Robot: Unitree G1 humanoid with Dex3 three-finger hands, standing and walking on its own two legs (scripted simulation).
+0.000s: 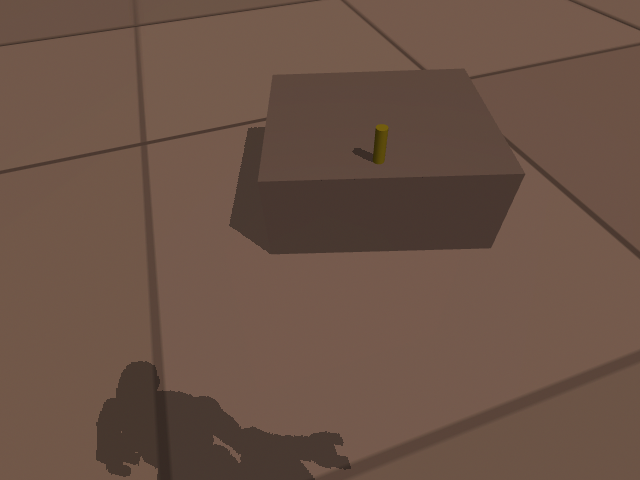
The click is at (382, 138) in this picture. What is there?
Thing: slim round
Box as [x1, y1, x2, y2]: [373, 124, 387, 163]
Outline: 384,124 377,125 375,130 373,161 375,163 382,163 384,160 387,135 387,126
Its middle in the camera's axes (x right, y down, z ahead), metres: +0.21 -0.33 +1.35
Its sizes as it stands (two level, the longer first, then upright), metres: 0.042 0.042 0.136
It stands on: a support 0.39 m high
